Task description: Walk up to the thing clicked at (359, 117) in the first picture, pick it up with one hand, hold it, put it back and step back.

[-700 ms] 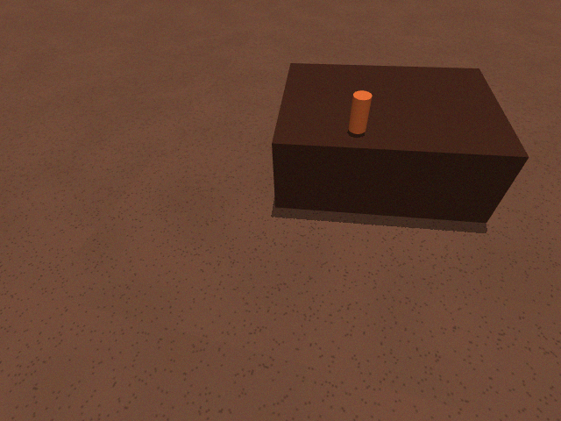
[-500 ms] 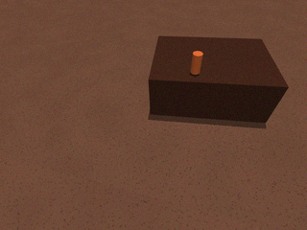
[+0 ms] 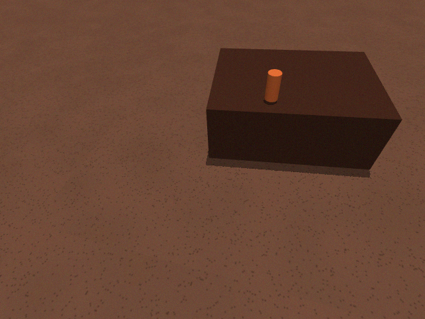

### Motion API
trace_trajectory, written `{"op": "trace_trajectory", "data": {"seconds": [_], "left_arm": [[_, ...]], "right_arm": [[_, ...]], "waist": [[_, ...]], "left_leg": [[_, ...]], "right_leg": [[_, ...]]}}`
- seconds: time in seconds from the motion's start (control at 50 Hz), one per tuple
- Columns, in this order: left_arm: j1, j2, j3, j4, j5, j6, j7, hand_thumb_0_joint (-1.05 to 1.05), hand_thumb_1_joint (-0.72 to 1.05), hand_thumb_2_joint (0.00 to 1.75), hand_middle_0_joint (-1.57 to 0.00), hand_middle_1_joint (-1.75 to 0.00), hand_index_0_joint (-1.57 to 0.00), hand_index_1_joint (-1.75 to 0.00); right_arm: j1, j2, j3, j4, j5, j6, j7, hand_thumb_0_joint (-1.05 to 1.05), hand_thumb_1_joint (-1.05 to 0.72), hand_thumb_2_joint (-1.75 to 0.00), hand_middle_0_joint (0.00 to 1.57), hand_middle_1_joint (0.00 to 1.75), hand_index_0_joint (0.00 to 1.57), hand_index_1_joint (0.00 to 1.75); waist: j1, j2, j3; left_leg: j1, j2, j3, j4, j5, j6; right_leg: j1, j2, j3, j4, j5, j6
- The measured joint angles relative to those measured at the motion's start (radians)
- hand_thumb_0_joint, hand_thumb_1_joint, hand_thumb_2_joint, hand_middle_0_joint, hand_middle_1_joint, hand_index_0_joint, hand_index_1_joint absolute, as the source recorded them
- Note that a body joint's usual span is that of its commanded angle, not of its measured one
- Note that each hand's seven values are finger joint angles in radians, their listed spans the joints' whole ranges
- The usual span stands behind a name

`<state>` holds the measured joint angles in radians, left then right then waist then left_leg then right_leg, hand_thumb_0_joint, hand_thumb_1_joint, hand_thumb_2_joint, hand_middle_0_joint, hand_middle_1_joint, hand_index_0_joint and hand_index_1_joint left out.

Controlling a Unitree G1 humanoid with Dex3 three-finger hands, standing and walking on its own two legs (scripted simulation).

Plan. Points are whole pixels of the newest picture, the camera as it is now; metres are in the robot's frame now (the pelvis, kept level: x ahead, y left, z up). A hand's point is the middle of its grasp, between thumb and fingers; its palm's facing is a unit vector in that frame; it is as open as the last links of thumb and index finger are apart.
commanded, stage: stand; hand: right
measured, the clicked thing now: (273, 86) +1.30 -0.30 -0.31
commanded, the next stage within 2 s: walk up in 0.42 s
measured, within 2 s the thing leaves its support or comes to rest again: neither
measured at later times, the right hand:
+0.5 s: hand out of the picture +0.08 -0.26 -0.16, palm faces +0.00 +0.94 -0.33, open 7.4 cm
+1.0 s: hand (395, 300) +0.21 -0.36 -0.16, palm faces +0.04 +0.95 -0.32, open 7.4 cm
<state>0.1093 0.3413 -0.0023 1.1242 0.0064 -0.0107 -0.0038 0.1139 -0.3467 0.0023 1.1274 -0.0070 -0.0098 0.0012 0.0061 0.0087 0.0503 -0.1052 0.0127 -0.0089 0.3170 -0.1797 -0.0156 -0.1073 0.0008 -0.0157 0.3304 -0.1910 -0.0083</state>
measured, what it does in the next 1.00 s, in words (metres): walks ahead: right foot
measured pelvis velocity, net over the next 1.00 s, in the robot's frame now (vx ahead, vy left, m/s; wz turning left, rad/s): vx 0.16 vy -0.08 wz -0.10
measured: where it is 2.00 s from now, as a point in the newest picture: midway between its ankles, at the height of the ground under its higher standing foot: (239, 243)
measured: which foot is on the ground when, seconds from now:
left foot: down 0.00-0.72, up 0.74-1.00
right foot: down 0.00-0.50, up 0.52-0.68, down 0.70-1.00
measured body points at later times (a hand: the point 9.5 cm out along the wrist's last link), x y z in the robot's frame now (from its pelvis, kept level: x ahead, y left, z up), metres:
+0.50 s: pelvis +0.01 +0.00 +0.00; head +0.01 -0.01 +0.45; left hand +0.08 +0.30 -0.13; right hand +0.08 -0.31 -0.13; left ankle -0.01 +0.13 -0.74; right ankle -0.01 -0.11 -0.74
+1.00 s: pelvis +0.16 -0.08 -0.01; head +0.16 -0.10 +0.44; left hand +0.20 +0.24 -0.11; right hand +0.21 -0.41 -0.13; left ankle +0.26 +0.06 -0.69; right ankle +0.12 -0.17 -0.75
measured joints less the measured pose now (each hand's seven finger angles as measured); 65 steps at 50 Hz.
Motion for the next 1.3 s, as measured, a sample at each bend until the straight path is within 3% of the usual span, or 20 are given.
{"op": "trace_trajectory", "data": {"seconds": [0.42, 0.5, 0.52, 0.56, 0.62, 0.68, 0.7, 0.74, 0.78, 0.84, 0.9, 1.02, 1.12, 1.18, 1.22, 1.3], "left_arm": [[0.002, 0.002, 0.002, -0.001, 0.000, -0.001, 0.001, 0.01, 0.90, 0.90, -0.20, -0.30, -0.21, -0.30], [0.061, 0.018, 0.041, -0.052, 0.024, -0.003, -0.037, 0.01, 0.90, 0.90, -0.20, -0.30, -0.21, -0.30], [0.076, 0.026, 0.049, -0.058, 0.027, -0.001, -0.043, 0.01, 0.90, 0.90, -0.20, -0.30, -0.21, -0.30], [0.093, 0.042, 0.061, -0.068, 0.031, 0.005, -0.050, 0.01, 0.90, 0.90, -0.20, -0.30, -0.21, -0.30], [0.097, 0.073, 0.070, -0.086, 0.030, 0.003, -0.061, 0.01, 0.90, 0.90, -0.20, -0.30, -0.21, -0.30], [0.099, 0.087, 0.078, -0.114, 0.023, -0.009, -0.078, 0.01, 0.90, 0.90, -0.20, -0.30, -0.20, -0.30], [0.104, 0.089, 0.081, -0.125, 0.021, -0.019, -0.081, 0.01, 0.90, 0.90, -0.20, -0.30, -0.20, -0.30], [0.115, 0.088, 0.091, -0.143, 0.021, -0.043, -0.076, 0.01, 0.90, 0.90, -0.20, -0.30, -0.21, -0.30], [0.129, 0.077, 0.097, -0.158, 0.026, -0.054, -0.064, 0.01, 0.90, 0.90, -0.20, -0.30, -0.21, -0.30], [0.167, 0.059, 0.084, -0.166, 0.018, -0.050, -0.056, 0.01, 0.90, 0.90, -0.20, -0.30, -0.21, -0.30], [0.199, 0.044, 0.073, -0.163, 0.006, -0.052, -0.050, 0.01, 0.90, 0.90, -0.20, -0.30, -0.21, -0.30], [0.243, 0.038, 0.063, -0.177, -0.002, -0.066, -0.045, 0.01, 0.90, 0.90, -0.20, -0.30, -0.21, -0.30], [0.254, 0.051, 0.059, -0.208, -0.002, -0.075, -0.041, 0.01, 0.90, 0.90, -0.20, -0.30, -0.21, -0.30], [0.263, 0.067, 0.057, -0.218, -0.004, -0.068, -0.035, 0.01, 0.90, 0.90, -0.20, -0.30, -0.21, -0.30], [0.251, 0.082, 0.059, -0.215, -0.007, -0.055, -0.025, 0.01, 0.90, 0.90, -0.20, -0.30, -0.21, -0.30], [0.230, 0.062, 0.038, -0.213, -0.021, -0.039, -0.010, 0.01, 0.90, 0.90, -0.20, -0.30, -0.21, -0.30]], "right_arm": [[-0.003, -0.001, 0.002, -0.004, 0.000, 0.000, -0.002, 0.01, -0.90, -0.90, 0.20, 0.30, 0.20, 0.30], [0.043, -0.009, -0.037, -0.054, -0.026, -0.019, 0.030, 0.01, -0.90, -0.89, 0.20, 0.30, 0.20, 0.30], [0.057, -0.013, -0.046, -0.066, -0.029, -0.024, 0.035, 0.01, -0.90, -0.89, 0.21, 0.30, 0.20, 0.30], [0.077, -0.026, -0.063, -0.090, -0.034, -0.040, 0.040, 0.01, -0.90, -0.89, 0.21, 0.30, 0.20, 0.30], [0.110, -0.038, -0.082, -0.112, -0.037, -0.050, 0.039, 0.01, -0.90, -0.89, 0.21, 0.30, 0.20, 0.30], [0.147, -0.064, -0.092, -0.115, -0.041, -0.035, 0.047, 0.01, -0.90, -0.89, 0.21, 0.30, 0.20, 0.30], [0.155, -0.075, -0.095, -0.113, -0.042, -0.025, 0.048, 0.01, -0.90, -0.89, 0.21, 0.30, 0.20, 0.30], [0.165, -0.098, -0.100, -0.109, -0.044, -0.006, 0.046, 0.01, -0.90, -0.90, 0.21, 0.30, 0.20, 0.30], [0.169, -0.104, -0.102, -0.103, -0.038, 0.014, 0.041, 0.01, -0.90, -0.90, 0.20, 0.30, 0.20, 0.30], [0.159, -0.099, -0.093, -0.107, -0.027, 0.015, 0.050, 0.02, -0.90, -0.90, 0.20, 0.30, 0.20, 0.30], [0.145, -0.094, -0.084, -0.137, -0.014, -0.006, 0.061, 0.02, -0.91, -0.90, 0.20, 0.30, 0.20, 0.30], [0.126, -0.082, -0.085, -0.189, -0.021, -0.009, 0.087, 0.01, -0.90, -0.90, 0.20, 0.30, 0.20, 0.30], [0.101, -0.075, -0.087, -0.206, -0.030, -0.002, 0.094, 0.01, -0.90, -0.90, 0.20, 0.30, 0.20, 0.30], [0.080, -0.063, -0.090, -0.219, -0.032, -0.009, 0.091, 0.01, -0.90, -0.90, 0.20, 0.30, 0.20, 0.30], [0.052, -0.035, -0.090, -0.233, -0.038, -0.027, 0.084, 0.01, -0.90, -0.90, 0.20, 0.30, 0.20, 0.30], [0.059, -0.022, -0.083, -0.301, -0.016, -0.061, 0.069, 0.01, -0.90, -0.89, 0.20, 0.30, 0.20, 0.30]], "waist": [[0.000, -0.001, -0.003], [0.006, -0.014, -0.038], [0.006, -0.018, -0.049], [-0.002, -0.015, -0.048], [-0.018, -0.028, -0.016], [-0.027, -0.018, 0.003], [-0.024, -0.010, 0.006], [-0.022, 0.030, 0.014], [-0.011, 0.055, 0.011], [0.013, 0.060, -0.002], [0.026, 0.062, -0.003], [0.035, 0.058, 0.012], [0.040, 0.048, 0.036], [0.046, 0.021, 0.039], [0.049, -0.047, 0.067], [0.015, -0.022, 0.076]], "left_leg": [[0.011, 0.004, 0.001, -0.007, -0.002, -0.003], [-0.027, -0.004, 0.023, 0.106, -0.195, 0.045], [-0.029, -0.006, 0.031, 0.114, -0.203, 0.052], [-0.018, 0.003, 0.045, 0.097, -0.119, 0.057], [0.027, 0.010, 0.060, 0.071, -0.100, 0.030], [0.067, 0.032, 0.063, 0.078, -0.140, 0.011], [0.070, 0.043, 0.066, 0.108, -0.169, 0.010], [0.029, 0.084, 0.046, 0.276, -0.278, 0.042], [-0.068, 0.056, -0.020, 0.523, -0.339, 0.050], [-0.199, 0.010, -0.010, 0.718, -0.277, 0.051], [-0.306, 0.013, -0.002, 0.729, -0.169, 0.051], [-0.414, 0.069, -0.027, 0.541, -0.033, 0.016], [-0.391, 0.098, -0.005, 0.321, 0.037, 0.022], [-0.335, 0.075, 0.026, 0.246, 0.061, 0.040], [-0.306, 0.029, 0.068, 0.272, 0.039, 0.028], [-0.241, 0.043, 0.073, 0.293, -0.046, 0.037]], "right_leg": [[0.011, 0.004, 0.001, -0.010, 0.000, -0.002], [-0.054, 0.003, 0.029, 0.141, -0.196, -0.027], [-0.078, 0.001, 0.033, 0.190, -0.233, -0.030], [-0.144, 0.002, 0.027, 0.321, -0.256, -0.027], [-0.220, -0.024, 0.032, 0.398, -0.264, -0.020], [-0.246, -0.054, 0.025, 0.331, -0.201, -0.018], [-0.237, -0.060, 0.019, 0.287, -0.144, -0.016], [-0.219, -0.033, -0.013, 0.289, -0.023, -0.003], [-0.201, -0.011, -0.036, 0.323, -0.079, -0.013], [-0.127, 0.004, -0.033, 0.255, -0.096, -0.037], [-0.046, 0.018, -0.026, 0.151, -0.072, -0.039], [0.065, 0.040, -0.021, 0.042, -0.089, -0.040], [0.127, 0.044, -0.034, 0.054, -0.175, -0.020], [0.147, 0.025, -0.033, 0.114, -0.263, -0.002], [0.105, -0.039, -0.013, 0.279, -0.316, -0.014], [-0.129, 0.030, 0.056, 0.791, -0.294, -0.042]]}}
